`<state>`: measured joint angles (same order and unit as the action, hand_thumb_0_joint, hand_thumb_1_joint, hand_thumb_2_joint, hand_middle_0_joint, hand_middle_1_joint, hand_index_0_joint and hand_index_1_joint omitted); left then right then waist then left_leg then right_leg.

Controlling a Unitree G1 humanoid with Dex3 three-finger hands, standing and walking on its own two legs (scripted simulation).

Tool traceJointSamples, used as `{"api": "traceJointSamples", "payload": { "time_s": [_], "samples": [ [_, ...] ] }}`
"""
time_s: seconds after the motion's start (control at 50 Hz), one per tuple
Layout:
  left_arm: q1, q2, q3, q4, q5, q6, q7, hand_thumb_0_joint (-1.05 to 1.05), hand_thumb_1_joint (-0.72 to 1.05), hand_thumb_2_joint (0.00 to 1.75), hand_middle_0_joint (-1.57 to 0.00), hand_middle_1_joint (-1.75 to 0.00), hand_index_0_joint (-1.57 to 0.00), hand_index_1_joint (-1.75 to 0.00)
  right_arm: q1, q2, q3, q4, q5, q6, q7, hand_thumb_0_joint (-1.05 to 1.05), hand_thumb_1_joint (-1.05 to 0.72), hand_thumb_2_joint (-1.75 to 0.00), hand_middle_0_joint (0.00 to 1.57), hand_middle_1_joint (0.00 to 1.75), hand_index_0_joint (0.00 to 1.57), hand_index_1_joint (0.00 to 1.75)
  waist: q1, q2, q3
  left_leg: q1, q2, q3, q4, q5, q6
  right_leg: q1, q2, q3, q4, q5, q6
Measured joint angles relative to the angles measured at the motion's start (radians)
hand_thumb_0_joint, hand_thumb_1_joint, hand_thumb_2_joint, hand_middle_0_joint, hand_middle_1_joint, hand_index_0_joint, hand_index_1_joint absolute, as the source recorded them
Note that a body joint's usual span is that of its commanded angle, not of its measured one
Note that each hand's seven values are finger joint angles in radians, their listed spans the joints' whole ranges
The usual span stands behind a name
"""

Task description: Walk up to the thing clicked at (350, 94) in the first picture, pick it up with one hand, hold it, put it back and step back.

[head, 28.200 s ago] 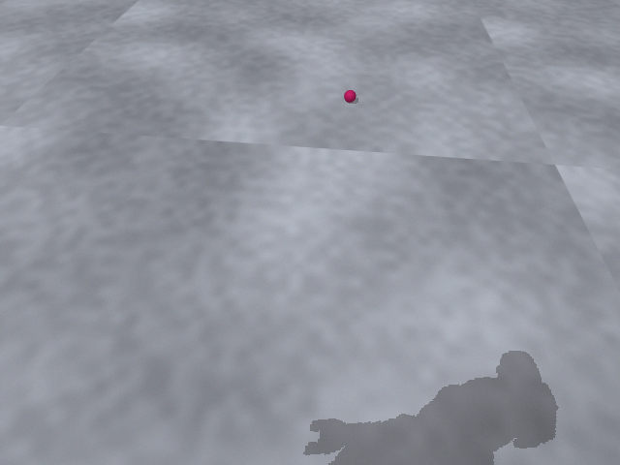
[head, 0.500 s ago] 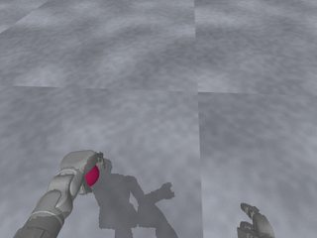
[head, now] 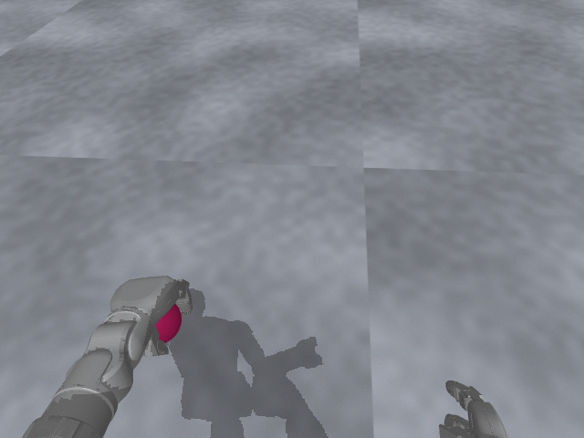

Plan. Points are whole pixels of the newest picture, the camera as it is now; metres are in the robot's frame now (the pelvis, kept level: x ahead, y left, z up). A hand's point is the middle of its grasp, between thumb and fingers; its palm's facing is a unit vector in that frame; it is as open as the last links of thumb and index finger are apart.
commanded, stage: crouch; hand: left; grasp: from above
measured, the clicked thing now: (157, 321) +0.31 +0.23 -0.05
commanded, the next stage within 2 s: none
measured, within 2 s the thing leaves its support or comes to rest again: neither
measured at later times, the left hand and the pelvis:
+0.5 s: hand (165, 342) +0.30 +0.23 -0.11, palm faces -0.45 +0.00 -0.89, open 8.6 cm; pelvis -0.01 +0.00 -0.02, yaw +1 degrees
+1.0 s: hand (197, 355) +0.37 +0.25 -0.36, palm faces -0.44 +0.02 -0.90, open 8.6 cm; pelvis -0.06 +0.02 -0.23, yaw +0 degrees
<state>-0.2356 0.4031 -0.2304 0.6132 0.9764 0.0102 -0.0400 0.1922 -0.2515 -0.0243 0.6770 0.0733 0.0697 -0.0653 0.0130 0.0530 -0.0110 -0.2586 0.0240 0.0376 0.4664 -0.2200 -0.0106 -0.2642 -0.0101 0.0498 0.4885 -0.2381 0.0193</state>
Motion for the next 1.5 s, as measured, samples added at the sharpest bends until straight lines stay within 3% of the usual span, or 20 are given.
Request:
{"api": "traceJointSamples", "payload": {
  "time_s": [0.26, 0.4, 0.56, 0.7, 0.96, 1.12, 1.32, 1.5],
  "samples": [
    [-0.008, -0.009, 0.010, 0.033, 0.016, -0.011, 0.029, -0.01, 0.12, 0.55, -0.52, -0.78, -0.72, -0.77, -0.006, 0.003, -0.001, -0.004, 0.001, 0.006, 0.002, 0.01, -0.91, -0.89, 0.20, 0.30, 0.20, 0.30, -0.007, -0.007, -0.003, -0.008, -0.001, 0.000, 0.004, -0.004, 0.001, -0.007, -0.001, 0.000, 0.003, -0.004, 0.001],
    [-0.049, -0.023, 0.014, 0.168, 0.064, -0.048, 0.128, -0.01, 0.11, 0.56, -0.53, -0.77, -0.73, -0.76, -0.013, 0.007, -0.004, -0.001, -0.015, 0.008, 0.013, 0.00, -0.90, -0.89, 0.20, 0.30, 0.20, 0.30, -0.024, -0.032, -0.003, -0.101, -0.004, -0.013, 0.079, -0.027, 0.002, -0.092, -0.003, -0.011, 0.071, -0.028, 0.002],
    [-0.206, -0.026, 0.033, 0.393, 0.153, -0.073, 0.290, -0.01, 0.10, 0.57, -0.52, -0.78, -0.73, -0.77, 0.012, -0.008, -0.034, 0.020, -0.053, -0.016, 0.044, 0.00, -0.90, -0.89, 0.20, 0.30, 0.20, 0.30, -0.050, -0.050, -0.069, -0.456, 0.004, -0.035, 0.395, -0.140, 0.001, -0.428, 0.006, -0.025, 0.360, -0.132, 0.008],
    [-0.363, -0.005, 0.085, 0.559, 0.181, -0.068, 0.379, -0.01, 0.11, 0.56, -0.52, -0.78, -0.73, -0.77, 0.047, -0.022, -0.052, 0.033, -0.079, -0.041, 0.051, 0.00, -0.91, -0.89, 0.20, 0.30, 0.20, 0.30, -0.099, -0.036, -0.135, -0.838, 0.007, -0.051, 0.727, -0.250, 0.008, -0.798, 0.013, -0.032, 0.677, -0.237, 0.016],
    [-0.505, 0.066, 0.184, 0.631, 0.190, -0.069, 0.384, -0.02, 0.11, 0.54, -0.53, -0.77, -0.75, -0.76, 0.064, 0.014, -0.034, 0.062, -0.118, -0.067, 0.060, 0.00, -0.91, -0.89, 0.20, 0.30, 0.20, 0.30, -0.159, 0.006, -0.193, -1.375, 0.001, -0.070, 1.186, -0.367, 0.022, -1.320, 0.016, -0.037, 1.126, -0.359, 0.026],
    [-0.564, 0.125, 0.221, 0.654, 0.221, -0.125, 0.375, -0.02, 0.11, 0.54, -0.54, -0.77, -0.76, -0.75, 0.029, 0.028, -0.002, 0.054, -0.138, -0.103, 0.090, 0.00, -0.91, -0.89, 0.20, 0.30, 0.21, 0.30, -0.180, 0.000, -0.186, -1.609, -0.011, -0.094, 1.380, -0.395, 0.017, -1.541, 0.012, -0.053, 1.318, -0.399, 0.025],
    [-0.632, 0.188, 0.265, 0.696, 0.253, -0.148, 0.409, -0.02, 0.09, 0.55, -0.55, -0.76, -0.77, -0.74, -0.030, 0.005, 0.013, 0.053, -0.168, -0.131, 0.129, 0.00, -0.91, -0.89, 0.20, 0.30, 0.21, 0.30, -0.196, -0.024, -0.155, -1.783, -0.015, -0.127, 1.553, -0.426, 0.001, -1.706, 0.017, -0.077, 1.488, -0.436, 0.020],
    [-0.689, 0.246, 0.287, 0.740, 0.259, -0.158, 0.398, -0.02, 0.08, 0.57, -0.55, -0.76, -0.77, -0.75, -0.047, -0.007, 0.018, 0.047, -0.179, -0.127, 0.154, 0.00, -0.92, -0.90, 0.20, 0.30, 0.21, 0.30, -0.210, -0.041, -0.125, -1.861, -0.006, -0.147, 1.660, -0.449, -0.005, -1.783, 0.033, -0.089, 1.585, -0.449, 0.019]
  ]
}}
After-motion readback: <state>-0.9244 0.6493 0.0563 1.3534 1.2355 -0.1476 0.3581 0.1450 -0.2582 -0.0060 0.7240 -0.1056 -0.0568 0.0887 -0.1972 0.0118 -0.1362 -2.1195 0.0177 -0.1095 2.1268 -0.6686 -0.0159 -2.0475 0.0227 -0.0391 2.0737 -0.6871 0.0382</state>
